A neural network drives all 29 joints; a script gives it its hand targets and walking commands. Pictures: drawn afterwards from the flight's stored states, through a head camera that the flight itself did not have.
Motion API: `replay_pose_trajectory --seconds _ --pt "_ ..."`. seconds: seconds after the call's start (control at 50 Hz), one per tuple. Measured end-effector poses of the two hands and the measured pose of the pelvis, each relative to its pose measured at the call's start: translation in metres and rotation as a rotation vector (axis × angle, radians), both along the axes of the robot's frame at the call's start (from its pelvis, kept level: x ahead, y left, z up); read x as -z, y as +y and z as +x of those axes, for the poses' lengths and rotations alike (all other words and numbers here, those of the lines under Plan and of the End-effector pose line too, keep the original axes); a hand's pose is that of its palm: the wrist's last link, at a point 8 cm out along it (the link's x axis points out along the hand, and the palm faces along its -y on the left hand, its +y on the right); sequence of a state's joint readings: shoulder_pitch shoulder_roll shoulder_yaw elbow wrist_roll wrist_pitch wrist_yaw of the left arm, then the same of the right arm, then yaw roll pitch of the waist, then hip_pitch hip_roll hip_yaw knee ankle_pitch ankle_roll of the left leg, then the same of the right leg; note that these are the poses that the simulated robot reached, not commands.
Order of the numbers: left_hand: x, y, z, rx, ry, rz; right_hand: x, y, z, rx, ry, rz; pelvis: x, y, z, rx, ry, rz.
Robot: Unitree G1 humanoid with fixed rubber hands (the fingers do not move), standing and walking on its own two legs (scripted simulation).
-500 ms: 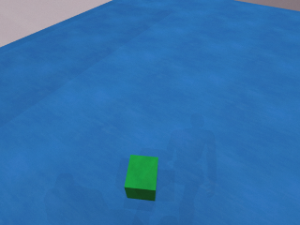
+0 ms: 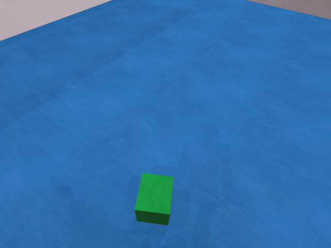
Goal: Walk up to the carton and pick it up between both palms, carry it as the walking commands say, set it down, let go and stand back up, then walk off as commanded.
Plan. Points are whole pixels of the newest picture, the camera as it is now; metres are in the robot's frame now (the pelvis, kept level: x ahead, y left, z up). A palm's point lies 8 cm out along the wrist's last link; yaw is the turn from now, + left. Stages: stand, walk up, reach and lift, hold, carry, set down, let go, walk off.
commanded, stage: walk up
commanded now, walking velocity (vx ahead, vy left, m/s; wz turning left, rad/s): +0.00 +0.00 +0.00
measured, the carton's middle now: (155, 199) +0.50 +0.02 -0.68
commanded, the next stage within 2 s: none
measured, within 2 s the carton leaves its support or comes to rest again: neither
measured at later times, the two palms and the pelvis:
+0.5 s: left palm out of the picture +0.09 +0.32 -0.15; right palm out of the picture +0.07 -0.16 -0.13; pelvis +0.08 +0.07 +0.00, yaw -4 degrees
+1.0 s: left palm (75, 233) +0.20 +0.23 -0.13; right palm out of the picture +0.07 -0.21 -0.16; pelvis +0.11 +0.01 +0.00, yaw -5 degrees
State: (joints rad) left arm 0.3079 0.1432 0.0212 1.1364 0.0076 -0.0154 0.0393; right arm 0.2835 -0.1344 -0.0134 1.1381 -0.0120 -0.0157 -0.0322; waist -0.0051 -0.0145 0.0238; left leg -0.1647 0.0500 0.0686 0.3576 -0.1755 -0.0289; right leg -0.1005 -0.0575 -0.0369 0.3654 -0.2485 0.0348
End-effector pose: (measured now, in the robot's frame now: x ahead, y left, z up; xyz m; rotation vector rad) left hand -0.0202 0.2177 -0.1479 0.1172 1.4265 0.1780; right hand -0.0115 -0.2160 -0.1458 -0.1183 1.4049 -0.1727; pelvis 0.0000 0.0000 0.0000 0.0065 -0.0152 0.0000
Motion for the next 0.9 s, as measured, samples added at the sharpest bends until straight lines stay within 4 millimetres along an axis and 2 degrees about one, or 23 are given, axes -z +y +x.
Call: replay_pose_trajectory --seconds 0.12,0.18,0.28,0.34,0.36,0.4,0.46,0.54,0.6,0.68,0.74,0.8,0.84,0.9 --pt "-0.001 0.004 0.002 0.001 0.003 0.008 0.001 -0.001 0.000 0.003 0.008 -0.001 0.001 0.002 0.005 -0.001 0.004 0.003" --pt "-0.006 0.019 -0.009 -0.024 0.025 0.036 0.000 -0.007 0.009 -0.031 0.019 -0.014 0.001 0.009 0.012 0.009 0.022 0.011" --pt "-0.015 0.058 -0.032 -0.045 0.126 0.075 -0.010 -0.005 0.065 -0.063 -0.079 -0.050 0.001 0.033 0.033 0.031 0.039 0.014" --pt "-0.007 0.084 -0.027 -0.033 0.173 0.067 -0.007 0.008 0.097 -0.060 -0.133 -0.081 0.011 0.054 0.049 0.044 0.036 0.003" --pt "-0.002 0.091 -0.020 -0.020 0.179 0.059 -0.005 0.014 0.103 -0.053 -0.143 -0.092 0.015 0.061 0.054 0.051 0.033 0.005" --pt "0.002 0.101 0.007 0.019 0.166 0.050 -0.007 0.026 0.106 -0.028 -0.147 -0.100 0.015 0.068 0.063 0.068 0.031 0.002" --pt "0.004 0.105 0.067 0.075 0.078 0.029 -0.016 0.044 0.095 0.012 -0.112 -0.095 0.006 0.073 0.077 0.077 0.025 -0.018" --pt "0.005 0.096 0.138 0.108 -0.042 -0.002 -0.022 0.063 0.079 0.038 -0.035 -0.073 -0.002 0.074 0.088 0.070 0.019 -0.037" --pt "0.006 0.088 0.174 0.136 -0.090 -0.008 -0.022 0.063 0.071 0.076 -0.007 -0.080 -0.002 0.070 0.092 0.080 0.023 -0.040" --pt "0.004 0.073 0.213 0.180 -0.145 -0.011 -0.022 0.046 0.056 0.129 0.024 -0.109 0.000 0.059 0.096 0.102 0.027 -0.041" --pt "-0.001 0.054 0.240 0.208 -0.200 -0.009 -0.015 0.035 0.047 0.152 0.047 -0.086 0.003 0.048 0.099 0.105 0.019 -0.024" --pt "-0.003 0.036 0.254 0.224 -0.251 0.021 0.004 0.024 0.045 0.165 0.067 -0.040 0.012 0.032 0.104 0.098 0.007 0.014" --pt "-0.008 0.026 0.252 0.224 -0.260 0.034 0.012 0.019 0.048 0.161 0.070 -0.015 0.012 0.025 0.106 0.093 -0.001 0.004" --pt "-0.017 0.017 0.240 0.203 -0.250 0.042 0.012 0.015 0.058 0.139 0.074 0.012 0.006 0.019 0.107 0.085 -0.005 0.005"
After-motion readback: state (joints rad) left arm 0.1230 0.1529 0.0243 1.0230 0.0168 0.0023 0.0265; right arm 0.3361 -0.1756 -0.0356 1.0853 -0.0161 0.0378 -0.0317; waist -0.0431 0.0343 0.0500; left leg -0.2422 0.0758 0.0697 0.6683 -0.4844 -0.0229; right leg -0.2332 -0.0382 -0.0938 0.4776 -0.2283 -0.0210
